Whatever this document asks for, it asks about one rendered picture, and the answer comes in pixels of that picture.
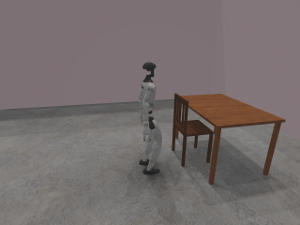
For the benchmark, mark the table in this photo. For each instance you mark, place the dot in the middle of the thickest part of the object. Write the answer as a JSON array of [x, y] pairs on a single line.
[[226, 112]]

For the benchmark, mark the robot left upper arm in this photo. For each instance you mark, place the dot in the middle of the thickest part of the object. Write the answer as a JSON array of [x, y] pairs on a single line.
[[140, 96]]

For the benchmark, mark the robot right forearm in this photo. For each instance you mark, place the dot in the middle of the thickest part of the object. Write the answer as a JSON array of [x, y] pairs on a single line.
[[145, 114]]

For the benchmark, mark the robot right hand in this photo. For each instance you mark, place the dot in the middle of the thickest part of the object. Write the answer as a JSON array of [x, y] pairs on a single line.
[[146, 131]]

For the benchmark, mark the robot left forearm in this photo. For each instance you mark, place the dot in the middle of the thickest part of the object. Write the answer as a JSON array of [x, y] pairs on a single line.
[[141, 106]]

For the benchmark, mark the robot left hand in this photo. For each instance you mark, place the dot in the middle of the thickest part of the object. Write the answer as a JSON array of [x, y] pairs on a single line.
[[141, 118]]

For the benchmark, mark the left robot foot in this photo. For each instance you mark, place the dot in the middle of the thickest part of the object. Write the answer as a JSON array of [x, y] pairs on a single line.
[[144, 162]]

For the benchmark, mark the left robot thigh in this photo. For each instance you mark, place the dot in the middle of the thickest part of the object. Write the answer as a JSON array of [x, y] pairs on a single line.
[[152, 137]]

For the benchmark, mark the robot right upper arm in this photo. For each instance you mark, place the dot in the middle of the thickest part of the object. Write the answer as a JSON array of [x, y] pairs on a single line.
[[149, 91]]

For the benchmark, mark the chair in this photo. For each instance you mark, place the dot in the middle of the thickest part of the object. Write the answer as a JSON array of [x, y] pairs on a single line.
[[188, 128]]

